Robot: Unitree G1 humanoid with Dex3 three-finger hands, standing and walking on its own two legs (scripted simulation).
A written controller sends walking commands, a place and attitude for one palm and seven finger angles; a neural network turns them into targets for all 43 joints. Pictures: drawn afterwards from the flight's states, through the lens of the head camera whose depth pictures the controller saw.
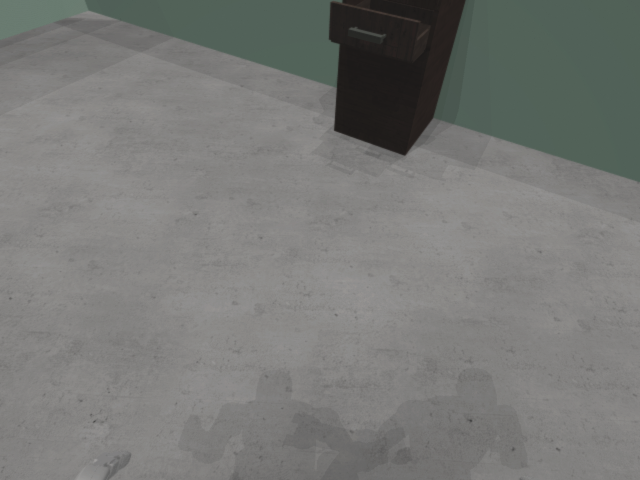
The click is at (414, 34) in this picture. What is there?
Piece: drawer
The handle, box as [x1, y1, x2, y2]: [348, 27, 385, 43]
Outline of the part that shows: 348,29 348,35 377,43 380,43 385,36 385,34 380,35 360,30 357,27 351,27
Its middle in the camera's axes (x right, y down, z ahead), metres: +0.19 -0.83 +1.57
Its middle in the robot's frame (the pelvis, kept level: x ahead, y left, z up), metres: +1.73 -0.11 -0.14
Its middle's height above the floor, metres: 0.63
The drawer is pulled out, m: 0.16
